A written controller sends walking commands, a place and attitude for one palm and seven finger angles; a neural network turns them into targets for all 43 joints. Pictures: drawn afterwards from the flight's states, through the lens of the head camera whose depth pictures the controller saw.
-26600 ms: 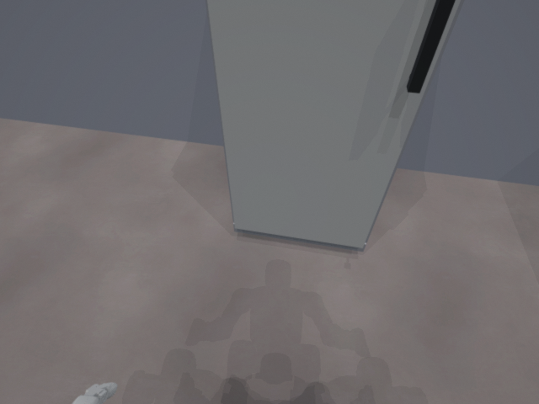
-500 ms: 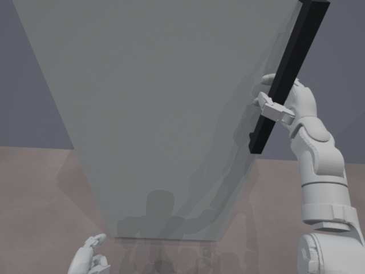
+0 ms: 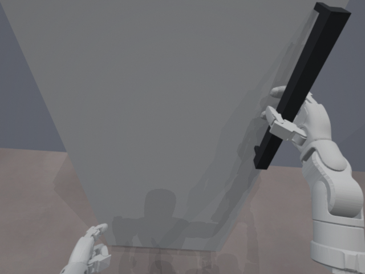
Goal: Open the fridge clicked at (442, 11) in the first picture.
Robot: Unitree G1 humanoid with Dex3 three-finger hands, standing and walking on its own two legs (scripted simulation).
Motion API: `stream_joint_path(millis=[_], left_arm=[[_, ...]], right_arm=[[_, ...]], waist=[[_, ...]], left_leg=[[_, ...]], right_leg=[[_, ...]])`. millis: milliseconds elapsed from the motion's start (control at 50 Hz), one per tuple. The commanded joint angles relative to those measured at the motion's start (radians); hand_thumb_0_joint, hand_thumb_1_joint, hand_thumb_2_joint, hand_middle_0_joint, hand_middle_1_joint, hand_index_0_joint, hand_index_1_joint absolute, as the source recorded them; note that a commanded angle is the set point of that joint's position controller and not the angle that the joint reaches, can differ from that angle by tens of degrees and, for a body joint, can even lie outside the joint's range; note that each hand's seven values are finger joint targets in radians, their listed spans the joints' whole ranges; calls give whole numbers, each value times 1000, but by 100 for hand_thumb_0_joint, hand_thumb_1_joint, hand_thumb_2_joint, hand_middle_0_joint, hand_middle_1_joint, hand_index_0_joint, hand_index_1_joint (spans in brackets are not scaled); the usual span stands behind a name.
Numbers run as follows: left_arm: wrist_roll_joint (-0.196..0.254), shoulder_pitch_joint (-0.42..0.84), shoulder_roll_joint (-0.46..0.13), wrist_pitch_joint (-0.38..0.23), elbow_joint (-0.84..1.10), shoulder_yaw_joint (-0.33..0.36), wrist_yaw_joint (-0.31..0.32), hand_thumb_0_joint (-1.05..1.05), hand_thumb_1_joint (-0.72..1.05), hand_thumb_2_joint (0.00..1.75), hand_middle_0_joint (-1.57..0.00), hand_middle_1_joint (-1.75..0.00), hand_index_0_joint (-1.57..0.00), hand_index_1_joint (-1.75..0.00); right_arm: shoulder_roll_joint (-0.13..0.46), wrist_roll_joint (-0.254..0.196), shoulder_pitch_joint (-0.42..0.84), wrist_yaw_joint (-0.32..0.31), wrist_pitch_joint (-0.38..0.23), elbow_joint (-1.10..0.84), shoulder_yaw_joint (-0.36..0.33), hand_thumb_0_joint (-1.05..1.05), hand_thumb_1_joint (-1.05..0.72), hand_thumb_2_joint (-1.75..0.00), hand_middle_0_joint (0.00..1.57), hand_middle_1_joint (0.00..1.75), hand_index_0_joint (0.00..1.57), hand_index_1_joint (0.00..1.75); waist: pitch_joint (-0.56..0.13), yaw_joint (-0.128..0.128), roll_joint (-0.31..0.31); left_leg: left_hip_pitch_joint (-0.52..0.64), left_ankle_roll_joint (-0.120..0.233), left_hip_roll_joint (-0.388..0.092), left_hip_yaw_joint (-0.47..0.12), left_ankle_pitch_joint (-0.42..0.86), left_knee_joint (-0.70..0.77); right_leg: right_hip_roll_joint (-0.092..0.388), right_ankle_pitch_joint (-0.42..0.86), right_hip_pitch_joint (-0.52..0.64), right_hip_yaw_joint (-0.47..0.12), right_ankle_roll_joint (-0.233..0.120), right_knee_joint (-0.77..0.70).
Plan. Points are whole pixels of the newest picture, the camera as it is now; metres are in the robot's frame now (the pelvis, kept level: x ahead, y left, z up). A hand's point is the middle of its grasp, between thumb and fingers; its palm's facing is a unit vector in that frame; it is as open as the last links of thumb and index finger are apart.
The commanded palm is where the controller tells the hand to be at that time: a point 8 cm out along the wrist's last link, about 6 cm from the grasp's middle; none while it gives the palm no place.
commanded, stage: pull the door a little, standing still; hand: right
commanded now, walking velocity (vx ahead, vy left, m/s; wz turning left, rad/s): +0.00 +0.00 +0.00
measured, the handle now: (284, 102) +0.40 -0.16 +0.24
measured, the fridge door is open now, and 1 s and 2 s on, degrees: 0 1 13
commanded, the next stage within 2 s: walk backward, drawing the door open in 0.46 s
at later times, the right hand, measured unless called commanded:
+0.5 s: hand (277, 128) +0.34 -0.14 +0.22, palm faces -0.02 +0.99 -0.11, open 6.7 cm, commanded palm +0.26 -0.19 +0.22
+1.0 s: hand (277, 129) +0.35 -0.15 +0.20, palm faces +0.20 +0.93 -0.31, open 7.8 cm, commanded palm +0.31 -0.20 +0.20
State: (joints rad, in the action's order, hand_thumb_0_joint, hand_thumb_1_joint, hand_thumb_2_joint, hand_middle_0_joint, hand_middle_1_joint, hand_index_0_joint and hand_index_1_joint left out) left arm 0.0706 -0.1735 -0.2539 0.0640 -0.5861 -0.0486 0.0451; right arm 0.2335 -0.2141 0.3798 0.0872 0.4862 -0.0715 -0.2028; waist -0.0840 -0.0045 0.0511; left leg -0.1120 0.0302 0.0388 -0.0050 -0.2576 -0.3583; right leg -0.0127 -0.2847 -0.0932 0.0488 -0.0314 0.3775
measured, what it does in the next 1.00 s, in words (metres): walks ahead: right foot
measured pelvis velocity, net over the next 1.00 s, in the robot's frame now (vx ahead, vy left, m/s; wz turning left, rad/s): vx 0.10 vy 0.00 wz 0.04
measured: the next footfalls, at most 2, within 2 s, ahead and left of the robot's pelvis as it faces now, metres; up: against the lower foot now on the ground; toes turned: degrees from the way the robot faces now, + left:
right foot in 0.78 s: +0.17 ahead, -0.11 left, +0.00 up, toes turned +7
left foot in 1.12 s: +0.21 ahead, +0.13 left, +0.00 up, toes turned +0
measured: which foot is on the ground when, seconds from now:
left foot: down 0.00-0.78, up 0.80-1.00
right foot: down 0.00-0.62, up 0.64-0.76, down 0.78-1.00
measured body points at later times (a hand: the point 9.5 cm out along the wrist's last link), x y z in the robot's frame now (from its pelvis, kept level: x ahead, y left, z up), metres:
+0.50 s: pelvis +0.06 +0.00 +0.01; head +0.03 +0.03 +0.46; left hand +0.24 +0.22 -0.07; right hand +0.33 -0.19 +0.22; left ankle -0.04 +0.09 -0.72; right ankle -0.05 -0.11 -0.72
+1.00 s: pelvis +0.10 +0.00 -0.01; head +0.13 +0.04 +0.44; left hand +0.27 +0.20 -0.12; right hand +0.33 -0.20 +0.22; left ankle +0.13 +0.10 -0.71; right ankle +0.14 -0.11 -0.74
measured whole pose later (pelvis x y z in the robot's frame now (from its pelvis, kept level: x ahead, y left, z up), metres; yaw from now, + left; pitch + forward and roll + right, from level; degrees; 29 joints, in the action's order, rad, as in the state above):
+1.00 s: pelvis +0.10 +0.00 -0.01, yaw +2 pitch -1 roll -1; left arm -0.01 -0.17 -0.13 -0.03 -0.58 -0.03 0.03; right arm 0.29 -0.08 -0.31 -0.12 -0.04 -0.66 -0.20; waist 0.09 -0.02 0.06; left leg -0.42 -0.02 0.03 -0.02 -0.45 -0.85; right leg -0.05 -0.22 -0.25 -0.06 -0.01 0.50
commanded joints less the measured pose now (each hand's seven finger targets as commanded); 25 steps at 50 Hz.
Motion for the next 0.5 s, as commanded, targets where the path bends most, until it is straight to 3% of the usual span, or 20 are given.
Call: stream_joint_path(millis=[0,40,100,160,240,280,320,360,400,480], left_arm=[[-9,165,-94,-57,146,31,10,0,90,90,-20,-30,-20,-30],[-12,163,-90,-50,149,28,9,0,90,90,-20,-30,-20,-30],[-14,173,-85,-38,163,23,4,0,90,90,-20,-30,-20,-30],[-14,196,-81,-31,176,17,-1,0,90,90,-20,-30,-20,-30],[-14,215,-79,-28,194,9,-7,0,90,90,-20,-30,-20,-30],[-15,212,-86,-24,204,13,-11,0,90,90,-20,-30,-20,-30],[-15,207,-80,-18,221,10,-17,0,90,90,-20,-30,-20,-30],[-12,212,-76,-11,235,11,-21,0,90,90,-20,-30,-20,-30],[-10,226,-72,-17,247,12,-25,0,90,90,-20,-30,-20,-30],[-12,236,-70,-48,253,16,-39,0,90,90,-20,-30,-20,-30]], right_arm=[[160,-8,368,2,-38,-254,-32,0,-90,-90,45,140,45,140],[145,-3,321,3,-28,-279,-16,0,-90,-90,45,140,45,140],[147,-1,244,9,-29,-336,-11,0,-90,-90,45,140,45,140],[145,-12,171,22,-26,-378,-19,0,-90,-90,45,140,45,140],[143,-26,44,37,-36,-443,-34,0,-90,-90,45,140,45,140],[171,-29,-41,42,-34,-497,-65,0,-90,-90,45,140,45,140],[161,-34,-124,52,-14,-557,-65,0,-90,-90,45,140,45,140],[170,-35,-194,59,4,-633,-76,0,-90,-90,45,140,45,140],[186,-43,-259,61,-1,-735,-91,0,-90,-90,45,140,45,140],[176,-79,-456,69,-42,-899,-116,0,-90,-90,45,140,45,140]], waist=[[-285,48,-34],[-317,55,-12],[-338,66,-29],[-310,74,-74],[-259,81,-86],[-277,93,-73],[-306,99,-76],[-325,103,-68],[-337,112,-48],[-237,112,-33]], left_leg=[[122,-4,-35,24,703,-54],[146,-5,-41,27,759,-70],[167,-4,-45,32,777,-81],[156,-2,-40,34,708,-70],[139,0,-38,34,663,-67],[155,-2,-42,31,736,-84],[181,-19,-56,31,886,-112],[189,-25,-59,33,922,-128],[176,-18,-55,34,873,-130],[97,1,-30,54,676,-103]], right_leg=[[18,670,114,-29,-4,55],[17,739,127,-31,1,64],[20,771,123,-39,1,61],[20,679,102,-43,2,45],[23,630,75,-49,1,36],[25,713,80,-48,0,56],[25,814,75,-42,-5,85],[27,840,66,-37,-6,97],[29,837,70,-46,-3,94],[37,731,41,-72,18,83]])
